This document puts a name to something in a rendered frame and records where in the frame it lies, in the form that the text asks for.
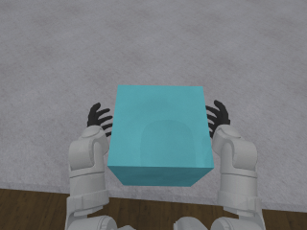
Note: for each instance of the right robot upper arm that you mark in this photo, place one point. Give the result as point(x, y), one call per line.
point(225, 223)

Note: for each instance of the robot right hand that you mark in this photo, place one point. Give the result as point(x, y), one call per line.
point(222, 117)

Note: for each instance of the robot left hand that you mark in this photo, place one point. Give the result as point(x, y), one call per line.
point(93, 117)

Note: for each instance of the robot left forearm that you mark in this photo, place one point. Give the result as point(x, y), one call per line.
point(86, 167)

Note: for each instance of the left robot upper arm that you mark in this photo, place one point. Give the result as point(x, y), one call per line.
point(95, 223)

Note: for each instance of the right robot thigh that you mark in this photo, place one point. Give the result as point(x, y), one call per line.
point(188, 223)

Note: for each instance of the robot right forearm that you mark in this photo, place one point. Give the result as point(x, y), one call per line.
point(238, 192)

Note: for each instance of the carton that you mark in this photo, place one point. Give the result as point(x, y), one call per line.
point(160, 136)

